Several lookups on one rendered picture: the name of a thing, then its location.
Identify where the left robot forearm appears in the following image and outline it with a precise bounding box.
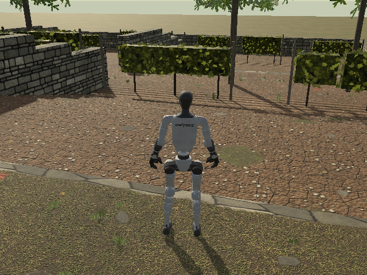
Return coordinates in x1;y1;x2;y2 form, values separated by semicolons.
151;137;162;159

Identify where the right robot shin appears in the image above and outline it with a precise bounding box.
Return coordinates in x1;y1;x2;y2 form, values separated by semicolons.
193;191;201;229

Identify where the robot left hand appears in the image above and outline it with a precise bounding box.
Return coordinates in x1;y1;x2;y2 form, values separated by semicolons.
149;156;162;169

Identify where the left robot upper arm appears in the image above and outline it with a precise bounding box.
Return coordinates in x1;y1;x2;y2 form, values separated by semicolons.
157;115;173;146

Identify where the right robot upper arm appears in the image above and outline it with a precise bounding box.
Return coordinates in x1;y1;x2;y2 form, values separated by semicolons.
197;116;212;148

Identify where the robot left thigh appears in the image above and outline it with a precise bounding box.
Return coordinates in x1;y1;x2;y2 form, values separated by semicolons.
164;159;175;197

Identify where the robot right hand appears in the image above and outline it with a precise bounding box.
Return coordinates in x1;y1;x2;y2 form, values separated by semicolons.
206;156;219;168

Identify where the right robot forearm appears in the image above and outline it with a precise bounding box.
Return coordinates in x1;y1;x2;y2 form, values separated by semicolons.
207;139;217;159

